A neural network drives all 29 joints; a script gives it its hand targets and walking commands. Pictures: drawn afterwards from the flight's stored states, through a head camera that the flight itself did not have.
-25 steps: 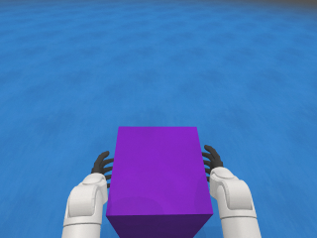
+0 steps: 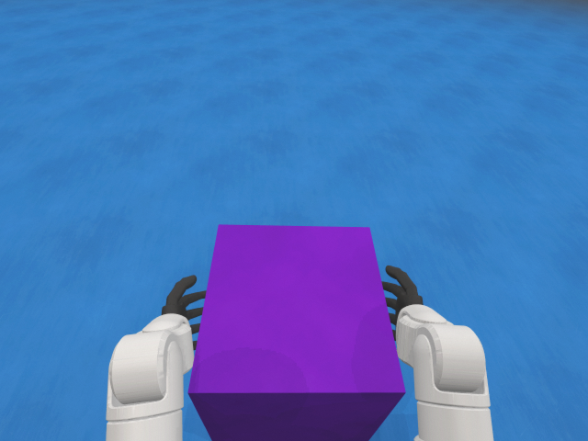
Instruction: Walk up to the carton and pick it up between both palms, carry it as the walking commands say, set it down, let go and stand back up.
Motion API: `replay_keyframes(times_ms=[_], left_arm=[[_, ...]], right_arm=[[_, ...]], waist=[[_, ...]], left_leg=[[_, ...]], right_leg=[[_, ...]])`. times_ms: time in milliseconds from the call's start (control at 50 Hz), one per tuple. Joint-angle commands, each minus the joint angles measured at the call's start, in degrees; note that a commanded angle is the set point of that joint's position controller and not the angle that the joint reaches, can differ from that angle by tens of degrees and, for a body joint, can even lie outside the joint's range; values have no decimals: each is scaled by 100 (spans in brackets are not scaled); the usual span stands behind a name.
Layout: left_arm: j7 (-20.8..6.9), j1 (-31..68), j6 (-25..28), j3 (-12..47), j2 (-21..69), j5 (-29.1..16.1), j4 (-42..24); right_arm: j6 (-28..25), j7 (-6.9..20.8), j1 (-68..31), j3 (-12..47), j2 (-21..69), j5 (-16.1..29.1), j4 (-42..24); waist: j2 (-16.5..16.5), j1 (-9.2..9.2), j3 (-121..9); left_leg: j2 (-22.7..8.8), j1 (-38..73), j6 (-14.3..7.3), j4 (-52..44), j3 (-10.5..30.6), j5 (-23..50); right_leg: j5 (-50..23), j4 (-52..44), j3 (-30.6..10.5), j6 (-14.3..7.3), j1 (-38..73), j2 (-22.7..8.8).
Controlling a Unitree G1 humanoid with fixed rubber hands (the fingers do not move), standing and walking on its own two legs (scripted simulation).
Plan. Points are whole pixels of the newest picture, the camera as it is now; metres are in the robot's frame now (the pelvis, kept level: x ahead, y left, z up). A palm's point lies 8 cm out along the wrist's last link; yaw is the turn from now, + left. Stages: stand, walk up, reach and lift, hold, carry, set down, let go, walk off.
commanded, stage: carry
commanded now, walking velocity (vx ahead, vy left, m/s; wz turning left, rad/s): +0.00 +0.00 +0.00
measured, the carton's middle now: (292, 343) +0.27 +0.00 +0.02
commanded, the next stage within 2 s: none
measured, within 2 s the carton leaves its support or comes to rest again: neither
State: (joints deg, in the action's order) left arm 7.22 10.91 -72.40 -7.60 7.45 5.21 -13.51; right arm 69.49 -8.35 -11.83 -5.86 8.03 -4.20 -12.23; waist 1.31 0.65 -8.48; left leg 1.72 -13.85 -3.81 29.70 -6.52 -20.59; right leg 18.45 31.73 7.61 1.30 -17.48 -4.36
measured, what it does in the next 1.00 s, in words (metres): walks ahead: right foot, then left foot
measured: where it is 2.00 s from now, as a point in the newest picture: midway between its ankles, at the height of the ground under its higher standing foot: outside the picture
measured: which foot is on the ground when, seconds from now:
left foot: down 0.00-0.52, up 0.54-0.66, down 0.68-1.00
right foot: down 0.00-0.32, up 0.34-0.48, down 0.50-1.00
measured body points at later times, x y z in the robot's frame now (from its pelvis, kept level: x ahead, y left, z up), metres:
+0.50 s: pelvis +0.13 +0.01 -0.01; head +0.13 +0.01 +0.45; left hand +0.41 +0.16 +0.07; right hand +0.41 -0.14 +0.08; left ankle -0.05 +0.07 -0.71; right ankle +0.15 -0.07 -0.73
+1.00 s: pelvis +0.24 +0.02 +0.00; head +0.26 +0.02 +0.45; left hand +0.53 +0.17 +0.06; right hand +0.53 -0.13 +0.07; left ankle +0.16 +0.10 -0.72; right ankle +0.17 -0.07 -0.71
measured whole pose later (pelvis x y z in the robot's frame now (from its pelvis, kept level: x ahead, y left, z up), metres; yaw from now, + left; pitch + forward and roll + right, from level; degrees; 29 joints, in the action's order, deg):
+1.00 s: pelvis +0.24 +0.02 +0.00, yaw -1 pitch +6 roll -1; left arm 6.8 10.0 -65.3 -7.0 7.7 4.2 -16.5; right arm 62.9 -7.5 -10.0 -4.4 7.8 -5.0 -16.5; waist -0.7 0.0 -4.2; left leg 1.2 -16.8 -4.8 35.4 -4.9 -19.4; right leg 21.8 40.4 7.1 -2.2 -20.1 -0.6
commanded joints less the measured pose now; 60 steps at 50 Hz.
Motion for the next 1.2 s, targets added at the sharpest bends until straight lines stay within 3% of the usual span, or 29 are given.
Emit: replay_keyframes(times_ms=[0, 140, 200, 240, 260, 280, 300, 340, 400, 440, 460, 480, 520, 580, 620, 660, 700, 720, 760, 820, 860, 920, 960, 1020, 1040, 1060, 1080, 1120, 1180], left_arm=[[-1536, 3712, 289, 4393, 5453, -2624, -1417], [-1568, 3560, 422, 4496, 5531, -2743, -1603], [-1573, 3830, 451, 4675, 5511, -2848, -2109], [-1595, 3620, 458, 4555, 5332, -2778, -2035], [-1589, 3285, 429, 4439, 5267, -2679, -1737], [-1577, 3138, 429, 4445, 5343, -2638, -1587], [-1621, 3168, 459, 4440, 5301, -2672, -1621], [-1650, 3123, 517, 4455, 5126, -2701, -1827], [-1572, 2501, 517, 4295, 5040, -2422, -1348], [-1594, 2559, 448, 4271, 5097, -2294, -1238], [-1624, 2550, 459, 4239, 5044, -2298, -1069], [-1596, 2762, 517, 4310, 5137, -2358, -988], [-1617, 2866, 606, 4344, 5337, -2335, -1227], [-1524, 3243, 680, 4394, 5447, -2359, -1386], [-1523, 3342, 685, 4482, 5382, -2450, -1518], [-1507, 3511, 740, 4553, 5336, -2463, -1737], [-1498, 3282, 808, 4369, 5225, -2410, -1594], [-1495, 3862, 857, 4684, 5234, -2705, -2400], [-1514, 3282, 889, 4175, 5009, -2339, -1630], [-1517, 3189, 906, 4388, 5146, -2396, -1715], [-1456, 2664, 944, 4216, 4991, -2154, -1305], [-1509, 3119, 944, 4401, 5156, -2337, -1471], [-1515, 3231, 951, 4428, 5166, -2347, -1356], [-1588, 2592, 902, 3965, 4979, -2000, -683], [-1630, 2392, 1024, 3623, 4836, -1689, -98], [-1662, 2536, 1035, 3963, 5044, -1995, -526], [-1616, 2713, 984, 4338, 5206, -2222, -1101], [-1581, 2800, 1099, 3871, 5078, -1906, -678], [-1459, 2877, 1142, 3755, 4910, -1754, -680]], right_arm=[[-2, 1544, -2728, 3959, 5621, 2256, -873], [-95, 1474, -2582, 3946, 5602, 2267, -1204], [-198, 1508, -2341, 4043, 5723, 2285, -1393], [-254, 1516, -2549, 4018, 5773, 2213, -1437], [-250, 1504, -2587, 4006, 5643, 2171, -1482], [-255, 1504, -2245, 4006, 5579, 2203, -1353], [-281, 1479, -2396, 4063, 5523, 2093, -1516], [-255, 1506, -2118, 4093, 5450, 2054, -1585], [-175, 1578, -1815, 3909, 5226, 1950, -1138], [-156, 1602, -1840, 3990, 5125, 1894, -1108], [-149, 1625, -2082, 3986, 5190, 1921, -955], [-184, 1633, -2383, 4113, 5120, 2013, -1139], [-216, 1700, -2263, 4278, 5341, 2189, -1285], [-312, 1738, -2903, 4167, 5366, 2439, -1360], [-360, 1718, -2779, 4020, 5527, 2363, -1356], [-438, 1732, -2766, 3923, 5495, 2337, -1207], [-535, 1623, -2290, 3736, 5525, 2108, -860], [-556, 1588, -2575, 4047, 5656, 2232, -1383], [-588, 1520, -2377, 3866, 5551, 2031, -1003], [-654, 1498, -2141, 3805, 5368, 1952, -1211], [-692, 1488, -1723, 3661, 5292, 1813, -840], [-754, 1461, -2115, 3840, 5407, 1857, -1187], [-752, 1457, -2199, 3803, 5336, 1763, -1188], [-619, 1503, -2128, 3722, 5114, 1589, -812], [-740, 1510, -1932, 3410, 5014, 1300, -205], [-773, 1483, -2286, 3896, 5138, 1663, -811], [-645, 1511, -2584, 4337, 5442, 2052, -1382], [-730, 1594, -2808, 4079, 5361, 1999, -994], [-793, 1606, -2569, 3768, 5269, 1944, -557]], waist=[[-525, -25, -2277], [-212, -98, -2296], [90, -21, -2047], [-320, 1, -1962], [-351, 20, -1805], [-1768, 72, -1721], [-1494, 50, -1593], [-868, 138, -1602], [-787, 29, -1721], [-754, -153, -2011], [208, -293, -2220], [1510, -400, -2058], [1189, -240, -1630], [440, -111, -1086], [229, 32, -1793], [-1176, -12, -2213], [-952, -75, -2280], [-786, -90, -2410], [-24, -63, -2399], [-388, -40, -2535], [-321, -53, -2444], [-1394, 78, -2185], [-1197, 85, -1816], [-235, -93, -1997], [99, -128, -2057], [1111, -175, -2192], [1771, -136, -1713], [1454, -143, -1531], [349, -14, -1838]], left_leg=[[-1407, 2084, 152, 401, 764, 7177], [-769, 545, 922, 1302, 179, 8006], [-277, -102, 762, -233, -97, 4490], [-332, 1299, 481, -514, 120, 5009], [-609, 2244, 261, -339, 442, 6522], [-1057, 3705, 21, 196, 972, 9180], [-1526, 4120, -343, 393, 1180, 10328], [-1582, 4369, -542, 594, 1039, 9435], [-1253, 3152, 132, 717, 418, 8898], [-1102, 953, 365, 1350, 216, 7099], [-555, -719, 538, 2353, -20, 4151], [279, -2680, 838, 3750, 101, -1112], [-9, -2719, 471, 3460, 889, -1864], [-368, -1331, 373, 785, 591, -1215], [-384, 92, 397, -725, 395, 1093], [-1442, 1220, -28, -205, 1536, 5178], [-1570, 1235, -525, 513, 1469, 6423], [-1397, 1310, -460, 681, 1140, 6236], [-929, 1024, -276, 895, 772, 5387], [-816, 826, -23, 956, 871, 5389], [-845, 1365, -46, 487, 879, 5730], [-1526, 3451, -667, 748, 1534, 9196], [-1453, 3552, -697, 789, 1361, 8623], [-1217, 1393, -250, 884, 851, 6970], [-842, 121, -17, 1438, 498, 5524], [-406, -1198, 268, 1830, 292, 2001], [-23, -2092, 412, 1807, 185, -889], [-141, -2459, 378, 1046, 348, -1083], [-333, 128, 220, -25, 256, 1339]], right_leg=[[-1537, -27, 4, 62, 96, -38], [-4009, 368, 174, -199, 1914, 101], [-5420, 666, 9, -390, 2379, -114], [-4256, 697, 108, -204, 1191, 42], [-2794, 1357, 192, -142, 32, 87], [801, 1998, 327, -119, -1810, 350], [1793, 1675, 184, -120, -2483, 502], [1271, 1249, 154, -236, -2951, 596], [-337, 229, 501, -338, -1373, 831], [-2732, -573, 2, -633, 1308, 362], [-6574, -174, -1089, -1166, 3032, -563], [-9794, 53, -2361, -2004, 4298, -1637], [-8435, -76, -2075, -1958, 3717, -1680], [-6056, -343, -1101, -1409, 1595, -1071], [-4500, 246, -537, -949, 1207, -898], [-1095, 588, -302, -330, 268, -257], [-826, -37, -499, -336, 537, 48], [-1703, -14, -407, -337, 799, -85], [-4302, 682, -478, -482, 1212, -180], [-4624, 814, -398, -538, 1325, -247], [-3686, 843, -353, -563, 737, -110], [907, 1013, -32, -300, -1574, 559], [875, 445, -39, -274, -1958, 542], [-1931, -331, -225, -495, 668, 313], [-4365, -77, -565, -695, 1969, 31], [-8204, 194, -1391, -1053, 3072, -976], [-9435, 302, -1679, -1350, 3494, -1267], [-8975, 413, -1562, -1362, 3750, -1224], [-6483, 339, -851, -720, 1585, -826]])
